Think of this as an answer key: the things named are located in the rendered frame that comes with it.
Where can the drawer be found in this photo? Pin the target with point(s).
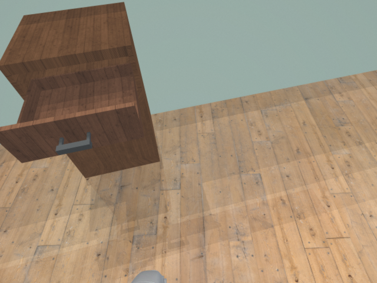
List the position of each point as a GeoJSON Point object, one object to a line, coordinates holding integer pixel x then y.
{"type": "Point", "coordinates": [102, 101]}

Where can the robot left thigh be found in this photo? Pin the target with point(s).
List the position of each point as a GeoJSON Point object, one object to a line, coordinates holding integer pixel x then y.
{"type": "Point", "coordinates": [149, 277]}

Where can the cabinet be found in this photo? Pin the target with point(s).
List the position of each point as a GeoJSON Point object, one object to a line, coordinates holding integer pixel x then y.
{"type": "Point", "coordinates": [71, 40]}

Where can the handle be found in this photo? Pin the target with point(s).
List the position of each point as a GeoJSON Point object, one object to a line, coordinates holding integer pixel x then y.
{"type": "Point", "coordinates": [75, 146]}

